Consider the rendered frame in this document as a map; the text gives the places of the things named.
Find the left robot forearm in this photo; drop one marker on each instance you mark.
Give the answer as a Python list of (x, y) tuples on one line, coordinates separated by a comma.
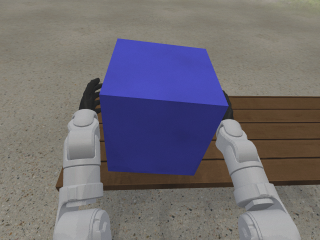
[(81, 163)]

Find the robot right hand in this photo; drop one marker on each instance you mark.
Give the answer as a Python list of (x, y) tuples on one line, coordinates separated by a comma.
[(229, 112)]

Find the table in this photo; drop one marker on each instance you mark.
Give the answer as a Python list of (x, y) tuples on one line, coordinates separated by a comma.
[(284, 129)]

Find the right robot upper arm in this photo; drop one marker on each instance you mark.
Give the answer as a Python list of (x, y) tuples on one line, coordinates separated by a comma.
[(272, 224)]

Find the right robot forearm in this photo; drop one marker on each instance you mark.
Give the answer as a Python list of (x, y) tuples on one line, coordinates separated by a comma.
[(252, 188)]

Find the left robot upper arm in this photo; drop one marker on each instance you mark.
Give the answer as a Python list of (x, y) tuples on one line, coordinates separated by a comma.
[(88, 224)]

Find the carton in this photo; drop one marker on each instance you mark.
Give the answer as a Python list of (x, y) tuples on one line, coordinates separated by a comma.
[(161, 106)]

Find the robot left hand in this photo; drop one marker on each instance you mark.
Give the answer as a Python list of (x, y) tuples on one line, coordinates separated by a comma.
[(88, 100)]

